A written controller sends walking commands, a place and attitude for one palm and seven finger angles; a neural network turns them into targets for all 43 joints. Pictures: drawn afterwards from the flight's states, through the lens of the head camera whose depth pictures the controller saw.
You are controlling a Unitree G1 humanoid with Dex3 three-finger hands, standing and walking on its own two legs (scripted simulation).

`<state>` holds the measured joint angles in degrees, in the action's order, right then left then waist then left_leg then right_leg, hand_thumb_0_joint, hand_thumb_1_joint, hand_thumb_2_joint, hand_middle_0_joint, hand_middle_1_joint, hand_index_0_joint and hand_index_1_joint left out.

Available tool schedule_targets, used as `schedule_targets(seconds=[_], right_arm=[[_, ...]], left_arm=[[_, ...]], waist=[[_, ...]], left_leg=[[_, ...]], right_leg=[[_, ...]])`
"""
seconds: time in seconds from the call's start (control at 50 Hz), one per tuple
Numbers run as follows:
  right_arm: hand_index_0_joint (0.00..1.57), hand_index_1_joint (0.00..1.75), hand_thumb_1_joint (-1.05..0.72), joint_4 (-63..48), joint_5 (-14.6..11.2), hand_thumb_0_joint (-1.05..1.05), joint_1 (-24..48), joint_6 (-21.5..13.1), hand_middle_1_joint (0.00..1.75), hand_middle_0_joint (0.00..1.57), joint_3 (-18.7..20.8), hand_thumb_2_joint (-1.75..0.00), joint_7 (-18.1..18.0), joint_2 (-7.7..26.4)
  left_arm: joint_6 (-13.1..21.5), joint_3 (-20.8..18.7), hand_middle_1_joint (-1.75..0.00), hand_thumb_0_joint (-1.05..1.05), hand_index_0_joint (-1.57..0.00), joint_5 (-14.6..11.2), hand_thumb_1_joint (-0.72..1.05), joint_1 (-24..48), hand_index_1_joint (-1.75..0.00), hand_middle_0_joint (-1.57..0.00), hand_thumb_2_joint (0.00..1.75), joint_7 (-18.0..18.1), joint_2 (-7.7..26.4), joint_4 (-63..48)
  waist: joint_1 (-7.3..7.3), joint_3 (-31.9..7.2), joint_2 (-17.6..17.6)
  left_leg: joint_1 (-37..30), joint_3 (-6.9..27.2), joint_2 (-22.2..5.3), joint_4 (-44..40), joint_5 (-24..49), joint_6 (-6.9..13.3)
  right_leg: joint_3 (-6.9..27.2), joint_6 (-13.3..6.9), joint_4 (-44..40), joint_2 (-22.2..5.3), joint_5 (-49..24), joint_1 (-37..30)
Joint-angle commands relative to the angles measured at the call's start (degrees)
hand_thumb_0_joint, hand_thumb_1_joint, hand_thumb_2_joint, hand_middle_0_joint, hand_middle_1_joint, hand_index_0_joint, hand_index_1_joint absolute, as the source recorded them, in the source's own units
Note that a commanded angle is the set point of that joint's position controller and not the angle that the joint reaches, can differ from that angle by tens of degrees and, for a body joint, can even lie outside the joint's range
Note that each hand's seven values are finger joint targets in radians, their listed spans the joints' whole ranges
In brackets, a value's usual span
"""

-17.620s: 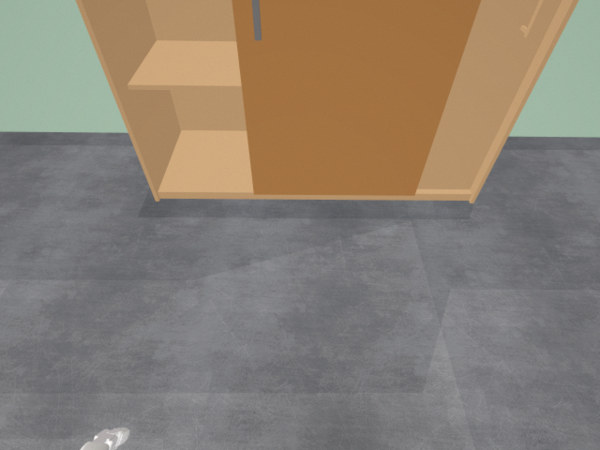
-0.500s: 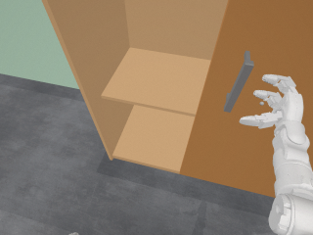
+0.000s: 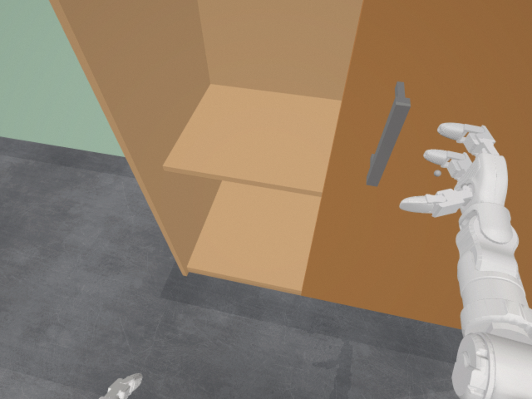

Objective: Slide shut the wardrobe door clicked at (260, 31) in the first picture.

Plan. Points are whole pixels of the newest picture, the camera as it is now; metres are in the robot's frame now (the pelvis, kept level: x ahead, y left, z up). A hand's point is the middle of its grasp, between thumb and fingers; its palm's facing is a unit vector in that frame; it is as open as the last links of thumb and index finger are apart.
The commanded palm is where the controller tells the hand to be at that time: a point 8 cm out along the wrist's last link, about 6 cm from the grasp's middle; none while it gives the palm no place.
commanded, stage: move the hooked fingers beside the handle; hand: right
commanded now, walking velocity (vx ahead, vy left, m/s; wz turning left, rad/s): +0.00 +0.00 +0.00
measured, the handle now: (385, 137) +0.52 -0.13 +0.12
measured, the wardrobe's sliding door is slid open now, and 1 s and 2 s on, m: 0.46 0.46 0.46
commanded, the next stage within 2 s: feel for the door with the fingertips in 0.02 s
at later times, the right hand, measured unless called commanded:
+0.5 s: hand (402, 167) +0.44 -0.14 +0.12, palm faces +0.10 +1.00 +0.01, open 14.0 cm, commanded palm +0.41 -0.20 +0.12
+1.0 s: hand (404, 153) +0.47 -0.15 +0.12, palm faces +0.11 +0.99 -0.01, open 13.9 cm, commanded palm +0.44 -0.20 +0.12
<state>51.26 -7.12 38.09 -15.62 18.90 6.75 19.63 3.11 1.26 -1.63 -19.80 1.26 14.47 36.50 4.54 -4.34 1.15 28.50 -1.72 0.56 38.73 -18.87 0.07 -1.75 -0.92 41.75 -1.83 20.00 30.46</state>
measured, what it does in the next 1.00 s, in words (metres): stands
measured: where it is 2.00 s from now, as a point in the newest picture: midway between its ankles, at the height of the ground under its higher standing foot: outside the picture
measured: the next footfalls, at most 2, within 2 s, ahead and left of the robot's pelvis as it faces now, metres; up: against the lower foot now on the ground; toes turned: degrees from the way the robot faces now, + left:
none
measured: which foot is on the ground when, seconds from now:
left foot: down 0.00-1.00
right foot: down 0.00-1.00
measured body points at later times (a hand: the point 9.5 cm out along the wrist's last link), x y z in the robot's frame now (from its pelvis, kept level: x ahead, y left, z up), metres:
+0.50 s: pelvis +0.00 +0.00 +0.00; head +0.03 +0.01 +0.45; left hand +0.07 +0.26 -0.12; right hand +0.43 -0.20 +0.12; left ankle +0.00 +0.12 -0.72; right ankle +0.01 -0.11 -0.72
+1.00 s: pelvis +0.00 +0.02 +0.00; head +0.05 +0.02 +0.44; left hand +0.03 +0.28 -0.12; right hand +0.46 -0.20 +0.13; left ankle +0.00 +0.12 -0.72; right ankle +0.01 -0.11 -0.72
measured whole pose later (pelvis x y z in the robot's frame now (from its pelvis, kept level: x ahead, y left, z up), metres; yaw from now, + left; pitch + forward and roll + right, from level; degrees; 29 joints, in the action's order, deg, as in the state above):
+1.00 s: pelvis +0.00 +0.02 +0.00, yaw +0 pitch +10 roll +1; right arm 60.4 -5.5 46.7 -17.9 17.9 3.2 19.2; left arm 2.5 0.4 -0.8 -22.4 0.6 15.5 39.0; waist 6.0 -4.3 1.8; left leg 31.2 -2.2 1.2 39.9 -19.2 1.2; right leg -1.2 0.2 41.9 -2.5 19.6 32.7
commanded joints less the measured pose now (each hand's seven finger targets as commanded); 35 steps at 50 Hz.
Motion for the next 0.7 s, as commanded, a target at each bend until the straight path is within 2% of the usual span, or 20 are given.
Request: schedule_targets(seconds=[0.0,0.06,0.08,0.1,0.12,0.14,0.18,0.2,0.26,0.28,0.3,0.32,0.34,0.36,0.46,0.48,0.52,0.56,0.58,0.68], right_arm=[[0.3,1.2,0.5,-15.2,-1.4,0.0,26.1,-3.9,1.2,0.3,-0.3,-0.3,0.5,11.2],[0.3,1.2,0.5,-10.8,-2.2,0.0,24.7,-1.9,1.2,0.3,-0.1,-0.3,1.1,10.9],[0.3,1.2,0.5,-10.9,-2.2,0.0,25.7,-1.3,1.2,0.3,-2.4,-0.3,1.4,8.5],[0.3,1.2,0.5,-10.2,-2.1,0.0,25.5,-0.9,1.2,0.3,-1.8,-0.3,1.1,8.9],[0.3,1.2,0.5,-11.4,-2.0,0.0,26.2,-0.8,1.2,0.3,-3.3,-0.3,1.0,7.3],[0.3,1.2,0.5,-11.4,-2.0,0.0,27.1,-0.7,1.2,0.3,-3.5,-0.3,0.5,6.7],[0.3,1.2,0.5,-13.9,-1.9,0.0,27.4,-1.4,1.2,0.3,-2.8,-0.3,-0.4,7.2],[0.3,1.2,0.5,-13.9,-1.9,0.0,27.9,-1.8,1.2,0.3,-3.1,-0.3,-1.0,6.8],[0.3,1.2,0.5,-15.9,-1.5,0.0,27.3,-3.0,1.2,0.3,-2.2,-0.3,-2.8,7.5],[0.3,1.2,0.5,-16.7,-1.0,0.0,27.4,-3.2,1.2,0.3,-2.8,-0.3,-3.3,6.6],[0.3,1.2,0.5,-17.1,-0.8,0.0,27.8,-3.3,1.2,0.3,-3.1,-0.3,-4.0,6.1],[0.3,1.2,0.5,-16.3,-0.3,0.0,26.5,-3.3,1.2,0.3,-2.4,-0.3,-4.6,6.8],[0.3,1.2,0.5,-16.1,0.0,0.0,26.4,-3.2,1.2,0.3,-3.2,-0.3,-5.0,5.9],[0.3,1.2,0.5,-15.3,0.4,0.0,25.5,-2.9,1.2,0.3,-1.3,-0.3,-5.6,7.9],[0.3,1.2,0.5,-16.5,0.5,0.0,24.0,-2.3,1.2,0.3,-1.7,-0.3,-6.8,6.4],[0.3,1.2,0.5,-16.3,0.6,0.0,24.3,-2.2,1.2,0.3,-1.2,-0.3,-6.9,7.5],[0.3,1.2,0.5,-15.0,0.9,0.0,28.1,-2.3,1.2,0.3,-2.2,-0.3,-6.8,7.2],[0.3,1.2,0.5,-12.4,0.9,0.0,28.4,-2.3,1.2,0.3,-1.3,-0.3,-6.7,8.4],[0.3,1.2,0.5,-11.8,1.0,0.0,29.4,-2.5,1.2,0.3,-0.7,-0.3,-6.5,9.5],[0.3,1.2,0.5,-7.8,1.3,0.0,34.3,-4.1,1.2,0.3,-1.9,-0.3,-5.3,9.0]], left_arm=[[2.2,-3.1,-0.3,0.0,-0.2,-0.1,0.9,-2.3,-0.3,-0.2,0.9,0.3,8.4,-5.1],[2.0,-3.0,-0.3,0.0,-0.2,-0.4,0.9,-2.4,-0.3,-0.2,0.9,0.6,8.8,-4.7],[2.1,-2.8,-0.3,0.0,-0.2,-0.5,0.9,-2.2,-0.3,-0.2,0.9,0.5,8.6,-4.8],[2.2,-3.0,-0.3,0.0,-0.2,-0.5,0.9,-2.4,-0.3,-0.2,0.9,0.5,8.7,-4.6],[2.3,-3.0,-0.3,0.0,-0.2,-0.5,0.9,-2.2,-0.3,-0.2,0.9,0.4,8.5,-4.8],[2.4,-3.0,-0.3,0.0,-0.2,-0.4,0.9,-2.4,-0.3,-0.2,0.9,0.3,8.5,-4.5],[2.6,-3.3,-0.3,0.0,-0.2,-0.1,0.9,-2.6,-0.3,-0.2,0.9,0.1,8.5,-4.7],[2.6,-3.2,-0.3,0.0,-0.2,-0.1,0.9,-2.7,-0.3,-0.2,0.9,0.0,8.4,-4.4],[2.8,-3.3,-0.3,0.0,-0.2,0.3,0.9,-2.7,-0.3,-0.2,0.9,-0.3,8.3,-4.2],[2.8,-3.3,-0.3,0.0,-0.2,0.3,0.9,-2.4,-0.3,-0.2,0.9,-0.5,8.0,-4.4],[2.8,-3.3,-0.3,0.0,-0.2,0.4,0.9,-2.5,-0.3,-0.2,0.9,-0.7,7.9,-4.3],[2.8,-3.3,-0.3,0.0,-0.2,0.4,0.9,-2.4,-0.3,-0.2,0.9,-0.7,7.9,-4.2],[2.7,-3.2,-0.3,0.0,-0.2,0.4,0.9,-2.1,-0.3,-0.2,0.9,-0.9,7.8,-4.4],[2.5,-3.3,-0.3,0.0,-0.2,0.6,0.9,-2.4,-0.3,-0.2,0.9,-0.8,8.0,-4.1],[2.4,-3.2,-0.3,0.0,-0.2,0.6,0.9,-1.5,-0.3,-0.2,0.9,-0.8,7.5,-5.1],[2.3,-3.1,-0.3,0.0,-0.2,0.5,0.9,-1.7,-0.3,-0.2,0.9,-0.7,7.6,-5.0],[2.2,-3.1,-0.3,0.0,-0.2,0.4,0.9,-1.6,-0.3,-0.2,0.9,-0.4,7.5,-4.4],[2.2,-2.9,-0.3,0.0,-0.2,0.5,0.9,-1.8,-0.3,-0.2,0.9,-0.2,7.8,-4.1],[2.1,-2.9,-0.3,0.0,-0.2,0.4,0.9,-2.1,-0.3,-0.2,0.9,-0.1,7.8,-3.9],[2.4,-2.8,-0.3,0.0,-0.2,0.5,0.9,-3.0,-0.3,-0.2,0.9,0.2,7.8,-3.0]], waist=[[0.37,-20.5,3.7],[0.61,-16.2,-0.4],[0.93,-15.8,1.3],[0.68,-15.2,1.0],[0.84,-15.8,2.5],[1.07,-15.8,1.9],[0.61,-18.3,2.5],[0.85,-18.1,1.2],[0.07,-19.5,1.1],[0.16,-20.1,2.7],[0.29,-20.1,2.2],[-0.37,-19.6,1.8],[-0.07,-18.7,2.5],[-0.31,-18.5,0.1],[-0.98,-18.7,0.5],[-0.77,-18.8,0.2],[0.46,-16.4,-0.3],[0.8,-14.7,-2.6],[0.79,-15.5,-2.3],[1.72,-17.3,-0.2]], left_leg=[[-4.8,-0.3,1.7,-3.5,17.9,1.3],[-4.7,-0.6,1.7,-4.2,16.0,1.3],[-3.9,-0.7,1.6,-4.2,15.4,1.3],[-3.2,-0.9,1.5,-4.3,14.6,1.3],[-2.7,-0.7,1.4,-4.3,14.2,1.3],[-2.1,-1.0,1.5,-4.3,13.4,1.3],[-2.7,-0.7,1.6,-4.1,14.2,1.3],[-2.8,-0.9,1.6,-4.0,14.2,1.3],[-3.7,-0.8,1.7,-3.4,15.5,1.3],[-3.8,-0.7,1.7,-3.2,16.1,1.3],[-3.4,-0.9,1.7,-3.1,16.0,1.2],[-3.9,-0.9,1.7,-3.0,15.9,1.3],[-3.7,-0.8,1.7,-3.1,15.8,1.3],[-4.7,-0.7,1.7,-3.1,16.2,1.3],[-7.4,0.0,1.5,-3.7,17.6,1.2],[-7.6,0.0,1.4,-3.7,17.4,1.1],[-6.1,0.3,1.4,-4.4,15.7,0.9],[-6.5,1.0,1.2,-5.3,14.5,0.7],[-7.0,1.1,1.1,-5.3,14.3,0.6],[-6.0,1.6,0.9,-5.1,13.6,0.7]], right_leg=[[2.6,-0.4,-4.6,0.8,-18.6,-15.6],[2.6,-0.7,-5.4,0.8,-15.4,-12.2],[2.6,-0.5,-5.7,0.8,-15.1,-12.4],[2.8,-0.5,-5.7,0.7,-14.6,-12.3],[2.7,-0.4,-5.7,0.9,-14.4,-12.9],[3.1,-0.3,-5.7,0.8,-14.0,-13.2],[3.0,-0.4,-5.2,0.9,-15.2,-14.5],[3.3,-0.3,-5.3,0.8,-15.3,-14.6],[3.2,-0.2,-4.8,0.8,-16.9,-14.7],[3.0,-0.1,-4.8,0.9,-17.5,-15.1],[3.1,0.0,-4.8,0.8,-17.7,-15.5],[3.0,0.0,-4.8,0.8,-17.4,-14.5],[2.7,-0.1,-5.0,0.9,-16.8,-14.1],[2.6,-0.4,-4.7,0.9,-16.5,-12.9],[1.4,-0.6,-5.2,1.4,-15.3,-11.7],[1.4,-0.6,-5.4,1.3,-14.9,-11.2],[1.3,-0.8,-5.5,1.3,-12.5,-10.5],[1.0,-1.1,-5.4,1.5,-10.3,-8.6],[1.0,-1.1,-5.6,1.6,-9.9,-8.4],[1.0,-1.1,-5.0,1.8,-9.1,-9.1]])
